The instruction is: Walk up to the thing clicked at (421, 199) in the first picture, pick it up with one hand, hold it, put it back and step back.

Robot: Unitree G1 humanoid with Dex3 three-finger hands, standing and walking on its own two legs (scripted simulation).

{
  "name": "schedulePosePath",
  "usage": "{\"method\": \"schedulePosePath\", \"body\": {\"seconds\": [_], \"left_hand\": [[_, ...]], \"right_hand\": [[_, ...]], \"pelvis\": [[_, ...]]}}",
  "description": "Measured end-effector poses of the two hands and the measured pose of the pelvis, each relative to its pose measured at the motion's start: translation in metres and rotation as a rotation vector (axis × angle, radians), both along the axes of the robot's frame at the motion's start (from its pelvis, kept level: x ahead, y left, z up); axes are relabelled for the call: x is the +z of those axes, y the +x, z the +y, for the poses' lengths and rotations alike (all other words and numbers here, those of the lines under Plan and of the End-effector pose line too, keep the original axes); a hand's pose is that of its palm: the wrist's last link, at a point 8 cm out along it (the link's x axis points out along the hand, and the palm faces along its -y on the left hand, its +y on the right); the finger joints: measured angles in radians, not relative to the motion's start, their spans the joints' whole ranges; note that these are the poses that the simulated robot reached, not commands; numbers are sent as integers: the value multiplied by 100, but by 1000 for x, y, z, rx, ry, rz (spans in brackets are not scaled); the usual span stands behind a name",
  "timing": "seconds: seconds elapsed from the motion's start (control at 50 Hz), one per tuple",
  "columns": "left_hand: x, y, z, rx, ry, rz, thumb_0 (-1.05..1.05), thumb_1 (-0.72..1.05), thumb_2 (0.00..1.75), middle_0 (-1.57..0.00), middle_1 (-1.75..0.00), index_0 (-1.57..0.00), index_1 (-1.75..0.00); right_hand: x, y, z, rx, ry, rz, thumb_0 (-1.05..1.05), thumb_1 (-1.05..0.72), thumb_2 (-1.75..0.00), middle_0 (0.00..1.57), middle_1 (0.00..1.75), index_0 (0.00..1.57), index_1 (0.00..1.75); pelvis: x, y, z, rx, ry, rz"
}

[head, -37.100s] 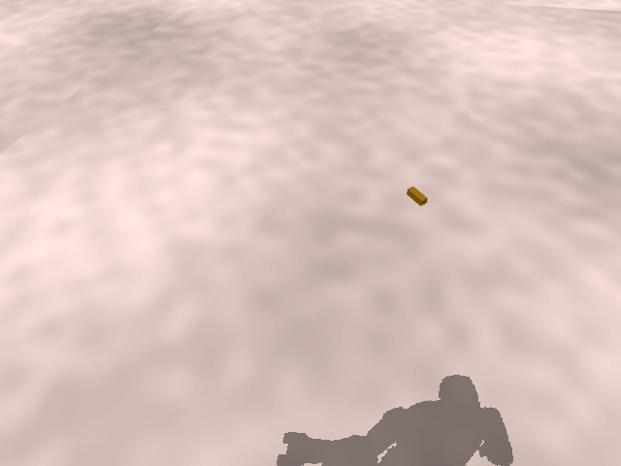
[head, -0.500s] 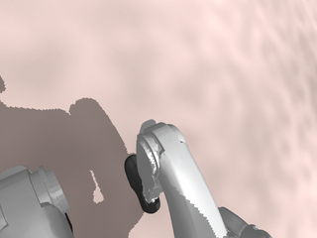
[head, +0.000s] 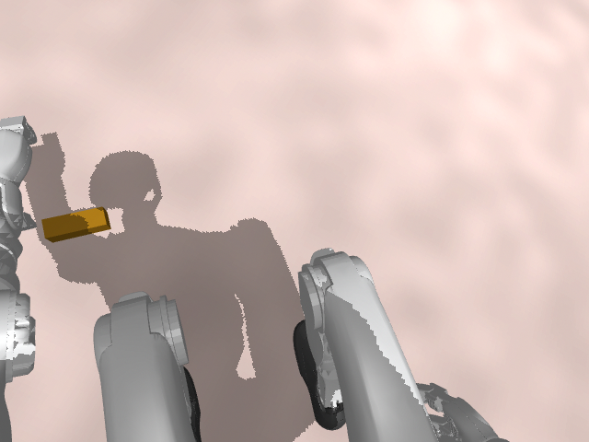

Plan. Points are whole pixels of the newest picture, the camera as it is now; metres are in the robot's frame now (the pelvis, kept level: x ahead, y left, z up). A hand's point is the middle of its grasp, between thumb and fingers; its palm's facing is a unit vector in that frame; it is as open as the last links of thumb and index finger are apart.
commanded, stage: withdraw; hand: left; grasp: from above
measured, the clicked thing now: (77, 224) +0.48 +0.29 -0.32
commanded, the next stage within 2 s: home in 0.32 s
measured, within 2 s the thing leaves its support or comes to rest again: neither
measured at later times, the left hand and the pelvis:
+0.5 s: hand (46, 215) +0.46 +0.29 -0.19, palm faces -0.43 -0.06 -0.90, open 12.6 cm; pelvis -0.01 -0.01 -0.02, yaw +1 degrees
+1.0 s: hand out of the picture +0.38 +0.27 -0.03, palm faces -0.28 -0.62 -0.73, open 8.0 cm; pelvis +0.01 +0.00 +0.10, yaw +4 degrees
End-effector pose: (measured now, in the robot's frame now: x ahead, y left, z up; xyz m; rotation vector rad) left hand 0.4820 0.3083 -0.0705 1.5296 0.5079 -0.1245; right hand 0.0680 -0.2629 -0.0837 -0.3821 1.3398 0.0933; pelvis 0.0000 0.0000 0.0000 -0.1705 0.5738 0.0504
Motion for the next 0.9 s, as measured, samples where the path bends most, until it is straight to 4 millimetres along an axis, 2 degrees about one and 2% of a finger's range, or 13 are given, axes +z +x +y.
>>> {"method": "schedulePosePath", "body": {"seconds": [0.08, 0.18, 0.24, 0.32, 0.46, 0.52, 0.58, 0.66, 0.74, 0.82, 0.9], "left_hand": [[16, -10, -6, -28, -20, 81, 0, -31, 86, -28, -80, -27, -82], [15, -18, -17, -97, -60, 112, 0, -30, 85, -29, -80, -28, -82], [5, -21, -20, -133, -70, 108, 0, -29, 85, -29, -79, -28, -81], [-17, -23, -18, -154, -72, 109, 0, -28, 84, -29, -79, -28, -80], [-59, -20, -15, -162, -72, 67, 0, -27, 83, -29, -79, -29, -80], [-68, -12, -15, -150, -66, 18, 0, -24, 85, -29, -76, -28, -77], [-67, -2, -14, -113, -63, -41, 0, -17, 87, -28, -71, -27, -72], [-52, 6, -12, -24, -91, -92, 0, -4, 88, -27, -64, -25, -65], [-24, 0, -7, 84, -157, -94, 0, 13, 88, -25, -55, -24, -57], [14, -21, -3, 165, -240, -53, 0, 33, 86, -24, -46, -23, -48], [52, -55, -3, 227, -360, -16, 0, 55, 87, -23, -39, -22, -40]], "right_hand": [[6, 4, -6, -12, -22, -19, 0, -91, -90, 20, 30, 20, 30], [12, -1, -16, -7, -85, -8, 0, -91, -90, 20, 30, 20, 30], [12, -7, -22, -2, -123, 15, 0, -91, -90, 20, 30, 20, 30], [7, -17, -26, 4, -160, 46, 0, -90, -90, 20, 30, 20, 30], [-5, -34, -19, 16, -184, 99, 0, -90, -90, 20, 30, 20, 30], [-10, -40, -13, 8, -174, 118, 0, -90, -90, 20, 30, 20, 30], [-13, -43, -7, -13, -152, 133, 0, -90, -90, 20, 30, 20, 30], [-13, -40, 1, -52, -110, 132, 0, -90, -90, 20, 30, 20, 30], [-5, -28, 6, -99, -63, 108, 0, -90, -90, 20, 30, 20, 30], [10, -8, 7, -123, -23, 67, 0, -90, -90, 21, 30, 20, 30], [34, 21, 4, -111, -8, -7, 0, -90, -90, 21, 30, 20, 30]], "pelvis": [[12, -6, -4, 14, 21, -12], [16, -12, -8, 18, 33, -23], [13, -13, -10, 17, 35, -24], [2, -13, -10, 12, 34, -28], [-19, -9, -8, 2, 20, -39], [-24, -6, -6, 1, 14, -32], [-26, -2, -5, 0, 11, -12], [-19, 4, -3, -1, 9, 23], [0, 8, -2, 6, 14, 54], [28, 10, -2, 16, 24, 68], [59, 9, -2, 23, 37, 63]]}}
